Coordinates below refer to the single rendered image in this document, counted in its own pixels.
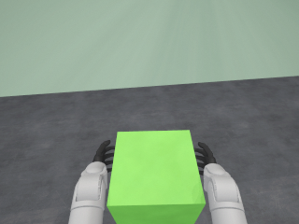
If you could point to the robot right hand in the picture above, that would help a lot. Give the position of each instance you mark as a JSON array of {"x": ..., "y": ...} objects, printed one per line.
[{"x": 207, "y": 157}]

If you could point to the robot left forearm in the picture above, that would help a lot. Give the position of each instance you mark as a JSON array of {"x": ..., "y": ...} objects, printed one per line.
[{"x": 89, "y": 198}]

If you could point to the robot left hand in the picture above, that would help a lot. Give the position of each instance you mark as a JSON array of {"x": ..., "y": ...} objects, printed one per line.
[{"x": 101, "y": 154}]

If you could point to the robot right forearm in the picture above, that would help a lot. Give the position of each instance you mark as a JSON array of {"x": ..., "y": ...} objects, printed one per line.
[{"x": 224, "y": 199}]

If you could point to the carton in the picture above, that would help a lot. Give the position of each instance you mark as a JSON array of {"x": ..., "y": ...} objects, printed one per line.
[{"x": 155, "y": 179}]

